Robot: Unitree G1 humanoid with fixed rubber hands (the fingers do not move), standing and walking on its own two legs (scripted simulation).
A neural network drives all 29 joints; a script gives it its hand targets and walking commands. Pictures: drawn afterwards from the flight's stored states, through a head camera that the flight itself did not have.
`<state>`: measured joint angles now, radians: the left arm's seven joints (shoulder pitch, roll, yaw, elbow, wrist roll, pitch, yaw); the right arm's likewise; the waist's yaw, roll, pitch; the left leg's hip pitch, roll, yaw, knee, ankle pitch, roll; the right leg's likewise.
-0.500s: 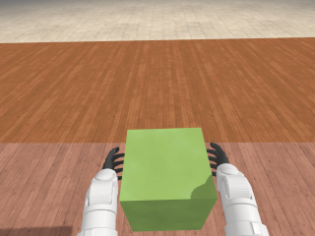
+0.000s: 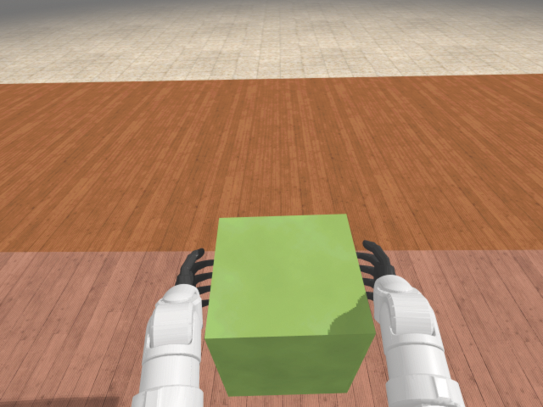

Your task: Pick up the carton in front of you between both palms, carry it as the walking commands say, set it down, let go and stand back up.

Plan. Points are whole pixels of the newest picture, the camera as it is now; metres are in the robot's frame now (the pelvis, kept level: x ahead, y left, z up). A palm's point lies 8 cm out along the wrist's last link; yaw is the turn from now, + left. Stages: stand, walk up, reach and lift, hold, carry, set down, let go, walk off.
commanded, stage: hold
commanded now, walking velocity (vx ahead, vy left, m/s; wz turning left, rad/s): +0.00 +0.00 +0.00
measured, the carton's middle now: (285, 308) +0.30 +0.00 -0.02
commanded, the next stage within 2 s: carry in 0.06 s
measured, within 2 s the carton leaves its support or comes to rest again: neither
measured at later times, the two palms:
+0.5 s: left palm (198, 235) +0.38 +0.14 +0.08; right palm (374, 226) +0.39 -0.16 +0.08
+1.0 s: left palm (221, 148) +0.67 +0.13 +0.07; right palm (346, 143) +0.68 -0.17 +0.07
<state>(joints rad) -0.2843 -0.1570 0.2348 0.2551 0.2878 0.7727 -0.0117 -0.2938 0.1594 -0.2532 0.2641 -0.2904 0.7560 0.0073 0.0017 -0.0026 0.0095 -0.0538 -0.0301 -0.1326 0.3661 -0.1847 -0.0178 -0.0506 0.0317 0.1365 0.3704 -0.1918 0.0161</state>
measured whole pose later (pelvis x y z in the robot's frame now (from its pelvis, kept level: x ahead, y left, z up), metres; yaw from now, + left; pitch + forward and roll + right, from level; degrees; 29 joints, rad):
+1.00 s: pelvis +0.41 -0.02 -0.02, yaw -1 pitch +4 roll +2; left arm -0.17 -0.14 0.12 -0.34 0.10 1.22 0.09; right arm -0.18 0.14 -0.11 -0.34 -0.12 1.21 -0.09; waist 0.04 -0.02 -0.10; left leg -0.57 0.04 0.22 0.54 -0.10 0.03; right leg 0.07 -0.06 -0.18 0.30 -0.44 0.02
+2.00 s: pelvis +1.08 -0.04 -0.02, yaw -2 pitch +4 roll -1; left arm -0.50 -0.06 0.15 -0.10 0.07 1.21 0.12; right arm -0.49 0.04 -0.18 -0.13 -0.08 1.21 -0.12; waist 0.03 0.01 -0.05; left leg -0.59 0.06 0.14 0.57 -0.02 0.07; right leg -0.02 -0.01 -0.20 0.40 -0.45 -0.01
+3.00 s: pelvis +1.77 -0.01 -0.09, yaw -2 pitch +4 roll +0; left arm -0.69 0.00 0.21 0.14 0.04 1.16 0.12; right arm -0.67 0.05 -0.24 0.08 -0.12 1.17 -0.13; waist 0.03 -0.01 -0.02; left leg -0.50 -0.04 0.14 0.52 -0.01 0.13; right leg -0.18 0.03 -0.09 0.89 -0.49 -0.05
